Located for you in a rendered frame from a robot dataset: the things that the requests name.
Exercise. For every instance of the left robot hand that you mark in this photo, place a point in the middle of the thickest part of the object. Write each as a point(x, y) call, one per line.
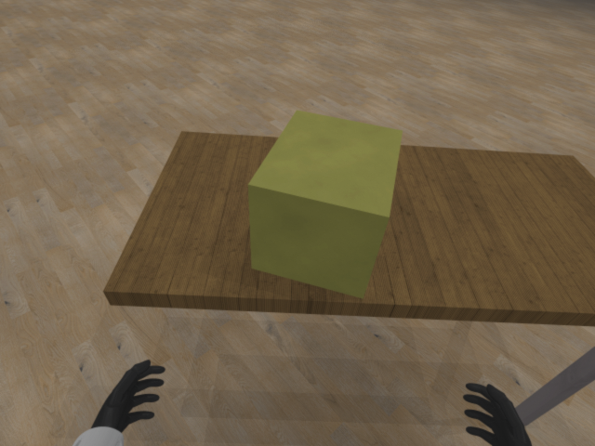
point(115, 410)

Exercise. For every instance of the right robot hand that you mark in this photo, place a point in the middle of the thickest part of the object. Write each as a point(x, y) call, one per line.
point(505, 423)

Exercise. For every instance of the robot left forearm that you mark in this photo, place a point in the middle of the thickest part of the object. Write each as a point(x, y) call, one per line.
point(100, 436)

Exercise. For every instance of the carton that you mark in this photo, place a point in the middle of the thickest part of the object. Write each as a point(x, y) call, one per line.
point(320, 202)

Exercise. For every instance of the table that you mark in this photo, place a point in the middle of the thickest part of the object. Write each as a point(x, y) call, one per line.
point(473, 235)

